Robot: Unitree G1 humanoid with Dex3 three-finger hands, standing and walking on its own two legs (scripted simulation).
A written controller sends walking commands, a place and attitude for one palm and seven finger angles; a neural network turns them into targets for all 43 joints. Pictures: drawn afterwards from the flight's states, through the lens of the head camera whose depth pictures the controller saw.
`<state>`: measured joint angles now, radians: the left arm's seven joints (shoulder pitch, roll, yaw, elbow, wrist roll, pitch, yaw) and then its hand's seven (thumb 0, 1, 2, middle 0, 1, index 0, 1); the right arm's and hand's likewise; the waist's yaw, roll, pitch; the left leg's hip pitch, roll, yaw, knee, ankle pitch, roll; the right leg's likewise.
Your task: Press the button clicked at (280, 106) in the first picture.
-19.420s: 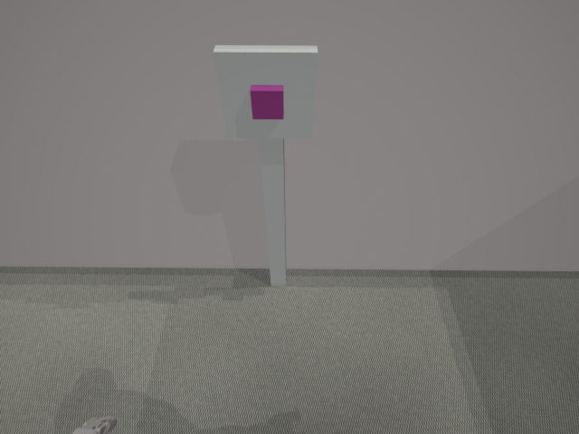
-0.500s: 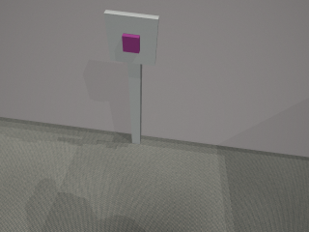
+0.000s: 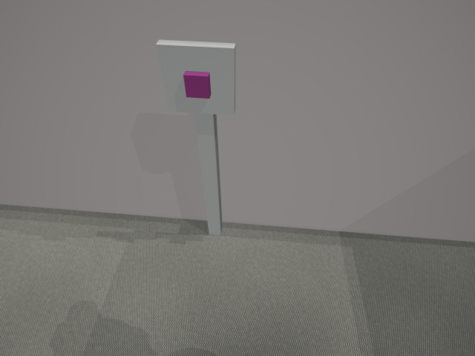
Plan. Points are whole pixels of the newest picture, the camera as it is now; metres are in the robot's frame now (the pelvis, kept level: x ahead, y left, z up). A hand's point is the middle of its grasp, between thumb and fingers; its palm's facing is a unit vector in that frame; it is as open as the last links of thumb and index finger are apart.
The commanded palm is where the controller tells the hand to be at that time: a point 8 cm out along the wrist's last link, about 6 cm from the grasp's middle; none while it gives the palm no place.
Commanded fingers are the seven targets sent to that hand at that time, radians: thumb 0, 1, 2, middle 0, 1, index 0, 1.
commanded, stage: let the arm hang, fingers relaxed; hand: left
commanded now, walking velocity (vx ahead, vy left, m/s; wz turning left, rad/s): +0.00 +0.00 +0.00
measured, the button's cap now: (197, 84) +0.76 +0.15 +0.07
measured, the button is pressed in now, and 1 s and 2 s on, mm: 0 0 0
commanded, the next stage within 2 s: stand and wait in 0.22 s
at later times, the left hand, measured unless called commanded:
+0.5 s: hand out of the picture +0.01 +0.17 -0.17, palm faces +0.02 -0.98 -0.20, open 7.4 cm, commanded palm none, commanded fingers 0.00 0.90 0.90 -0.20 -0.30 -0.20 -0.30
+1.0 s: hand out of the picture +0.07 +0.18 -0.16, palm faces +0.00 -0.97 -0.25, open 7.4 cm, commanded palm none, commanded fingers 0.00 0.90 0.90 -0.20 -0.30 -0.20 -0.30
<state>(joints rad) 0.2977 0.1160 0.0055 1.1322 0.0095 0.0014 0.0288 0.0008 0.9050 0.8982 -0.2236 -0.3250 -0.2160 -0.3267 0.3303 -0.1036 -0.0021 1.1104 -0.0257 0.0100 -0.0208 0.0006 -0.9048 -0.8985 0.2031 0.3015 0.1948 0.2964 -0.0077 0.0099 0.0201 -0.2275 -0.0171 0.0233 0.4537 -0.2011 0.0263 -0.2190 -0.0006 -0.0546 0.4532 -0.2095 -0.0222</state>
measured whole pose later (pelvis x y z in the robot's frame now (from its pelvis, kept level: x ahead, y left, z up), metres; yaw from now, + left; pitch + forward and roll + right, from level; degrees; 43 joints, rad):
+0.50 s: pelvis +0.02 -0.01 +0.00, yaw +0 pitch -2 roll +0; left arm 0.27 0.16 0.01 1.15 0.01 -0.01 0.03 0.00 0.91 0.90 -0.20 -0.30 -0.19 -0.30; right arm 0.29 -0.15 -0.01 1.13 -0.02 0.00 -0.03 0.00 -0.91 -0.90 0.20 0.30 0.19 0.30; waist -0.01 0.01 0.06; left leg -0.18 -0.01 0.02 0.41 -0.21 0.01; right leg -0.17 0.01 -0.05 0.41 -0.21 -0.03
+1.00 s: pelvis +0.03 -0.02 +0.01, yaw -1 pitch -2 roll +0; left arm 0.18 0.22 0.02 1.14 0.01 -0.02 0.02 0.00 0.90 0.90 -0.20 -0.30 -0.20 -0.30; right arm 0.20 -0.22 -0.01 1.14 -0.02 0.00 -0.02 0.00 -0.90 -0.90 0.20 0.30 0.20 0.30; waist -0.01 0.01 0.06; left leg -0.13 0.01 0.02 0.36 -0.20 0.00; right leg -0.13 0.03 -0.05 0.36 -0.21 -0.05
